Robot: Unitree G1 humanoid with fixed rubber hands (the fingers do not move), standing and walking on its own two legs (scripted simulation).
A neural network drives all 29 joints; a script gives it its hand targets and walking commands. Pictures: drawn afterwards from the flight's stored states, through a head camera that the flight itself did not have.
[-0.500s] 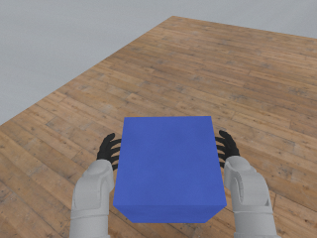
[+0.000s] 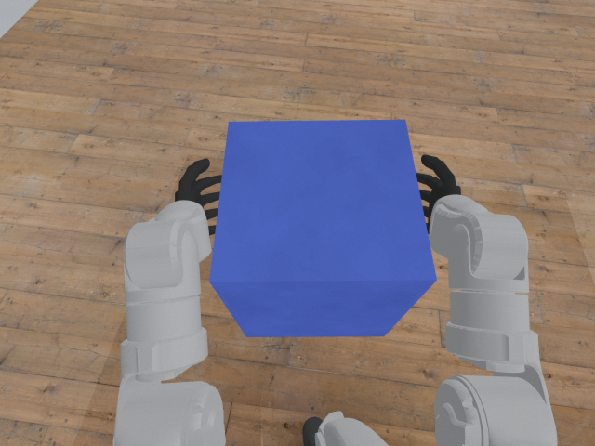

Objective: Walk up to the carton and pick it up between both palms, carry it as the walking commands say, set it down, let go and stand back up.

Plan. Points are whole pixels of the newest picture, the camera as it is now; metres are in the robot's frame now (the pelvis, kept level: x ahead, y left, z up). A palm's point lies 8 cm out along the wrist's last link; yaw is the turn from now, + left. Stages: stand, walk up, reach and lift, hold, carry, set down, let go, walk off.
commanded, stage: carry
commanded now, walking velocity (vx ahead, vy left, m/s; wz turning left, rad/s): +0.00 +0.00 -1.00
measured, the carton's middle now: (315, 242) +0.38 -0.01 +0.02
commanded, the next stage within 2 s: none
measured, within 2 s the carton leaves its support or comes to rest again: neither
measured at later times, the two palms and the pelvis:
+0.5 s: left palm (375, 206) +0.41 -0.09 +0.07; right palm out of the picture +0.26 -0.35 +0.08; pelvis +0.02 -0.03 -0.02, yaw -28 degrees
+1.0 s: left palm (560, 278) +0.30 -0.28 +0.07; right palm out of the picture +0.05 -0.44 +0.09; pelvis -0.01 -0.05 -0.01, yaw -56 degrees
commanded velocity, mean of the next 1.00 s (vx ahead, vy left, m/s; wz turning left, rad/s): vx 0.00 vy -0.03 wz -0.86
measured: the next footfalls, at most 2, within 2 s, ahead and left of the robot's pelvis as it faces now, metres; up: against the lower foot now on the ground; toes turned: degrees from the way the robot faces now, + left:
right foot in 0.24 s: +0.07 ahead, -0.15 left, +0.00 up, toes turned -19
left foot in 0.50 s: +0.12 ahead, +0.06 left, +0.00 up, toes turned -23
